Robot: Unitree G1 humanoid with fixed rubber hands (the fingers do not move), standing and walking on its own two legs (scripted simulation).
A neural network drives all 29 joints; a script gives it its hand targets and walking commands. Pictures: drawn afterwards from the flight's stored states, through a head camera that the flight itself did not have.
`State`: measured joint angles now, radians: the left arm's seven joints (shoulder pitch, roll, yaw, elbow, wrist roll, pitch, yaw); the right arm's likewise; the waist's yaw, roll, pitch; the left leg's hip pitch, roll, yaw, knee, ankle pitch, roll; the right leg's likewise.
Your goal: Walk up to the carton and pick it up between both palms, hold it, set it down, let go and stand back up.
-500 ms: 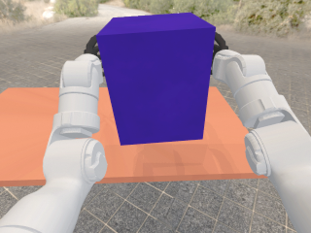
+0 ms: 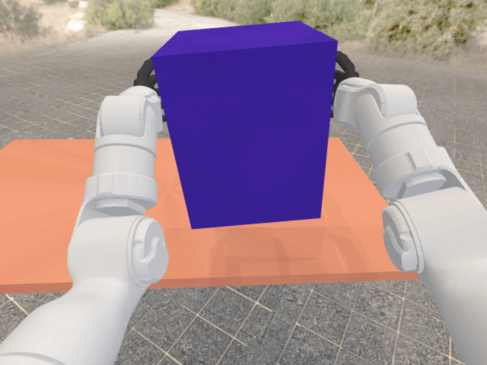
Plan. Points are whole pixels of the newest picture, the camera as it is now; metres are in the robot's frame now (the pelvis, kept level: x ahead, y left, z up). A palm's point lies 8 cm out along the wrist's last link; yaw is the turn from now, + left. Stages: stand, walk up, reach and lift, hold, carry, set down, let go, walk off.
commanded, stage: hold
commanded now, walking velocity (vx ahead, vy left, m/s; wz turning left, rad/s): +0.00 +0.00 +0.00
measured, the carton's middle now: (246, 121) +0.39 +0.00 +0.29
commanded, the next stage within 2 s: none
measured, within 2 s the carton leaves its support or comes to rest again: neither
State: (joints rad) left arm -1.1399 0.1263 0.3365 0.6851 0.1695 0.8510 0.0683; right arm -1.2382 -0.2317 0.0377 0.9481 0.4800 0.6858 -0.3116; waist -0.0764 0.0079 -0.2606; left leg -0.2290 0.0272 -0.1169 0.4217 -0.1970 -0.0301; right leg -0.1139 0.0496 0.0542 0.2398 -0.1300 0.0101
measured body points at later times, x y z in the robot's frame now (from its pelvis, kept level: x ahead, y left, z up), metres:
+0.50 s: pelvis +0.00 +0.00 +0.00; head -0.10 +0.02 +0.44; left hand +0.39 +0.15 +0.33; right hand +0.38 -0.15 +0.34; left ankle +0.02 +0.13 -0.75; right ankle +0.00 -0.13 -0.75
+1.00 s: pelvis +0.00 +0.00 +0.00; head -0.10 +0.03 +0.44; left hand +0.39 +0.15 +0.33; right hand +0.38 -0.14 +0.34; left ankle +0.02 +0.13 -0.75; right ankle +0.00 -0.13 -0.75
